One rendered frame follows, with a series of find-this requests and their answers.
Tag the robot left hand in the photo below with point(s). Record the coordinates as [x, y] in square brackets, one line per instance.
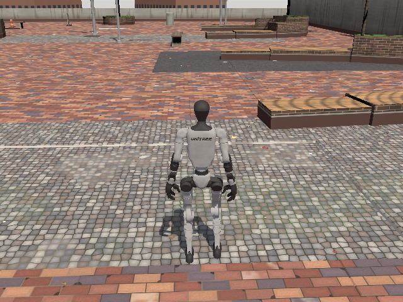
[170, 192]

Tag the robot right shin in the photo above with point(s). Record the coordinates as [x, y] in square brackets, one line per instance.
[217, 225]

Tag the robot left forearm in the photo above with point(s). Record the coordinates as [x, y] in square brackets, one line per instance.
[172, 171]

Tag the right robot thigh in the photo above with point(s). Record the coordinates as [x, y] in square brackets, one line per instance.
[216, 185]

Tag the robot right forearm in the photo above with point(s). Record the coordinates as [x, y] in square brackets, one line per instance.
[229, 172]

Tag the left robot upper arm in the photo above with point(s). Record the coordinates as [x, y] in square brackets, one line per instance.
[178, 145]

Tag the right robot upper arm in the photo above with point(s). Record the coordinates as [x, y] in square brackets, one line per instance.
[224, 146]

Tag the robot right hand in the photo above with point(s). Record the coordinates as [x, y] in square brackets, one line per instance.
[232, 193]

